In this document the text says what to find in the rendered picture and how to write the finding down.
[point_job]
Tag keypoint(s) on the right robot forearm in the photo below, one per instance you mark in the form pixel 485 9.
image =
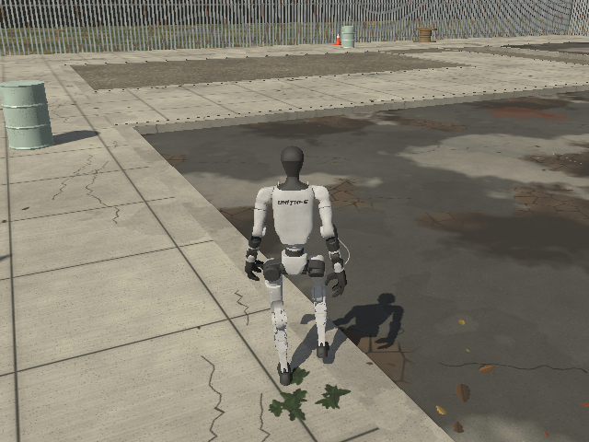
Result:
pixel 335 252

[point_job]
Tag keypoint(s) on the robot head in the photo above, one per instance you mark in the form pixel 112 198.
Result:
pixel 292 158

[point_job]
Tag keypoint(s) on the left robot hand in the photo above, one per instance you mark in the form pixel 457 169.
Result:
pixel 253 266

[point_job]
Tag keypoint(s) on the robot right upper arm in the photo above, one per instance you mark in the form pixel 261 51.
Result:
pixel 325 210

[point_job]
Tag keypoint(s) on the robot torso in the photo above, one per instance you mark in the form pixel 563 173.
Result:
pixel 293 213

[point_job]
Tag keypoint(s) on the robot left upper arm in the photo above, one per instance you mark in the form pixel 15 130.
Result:
pixel 260 211

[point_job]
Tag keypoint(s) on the left robot forearm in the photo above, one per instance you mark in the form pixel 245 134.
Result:
pixel 253 246

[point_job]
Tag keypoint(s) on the right robot hand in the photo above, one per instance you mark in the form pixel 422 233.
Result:
pixel 342 282

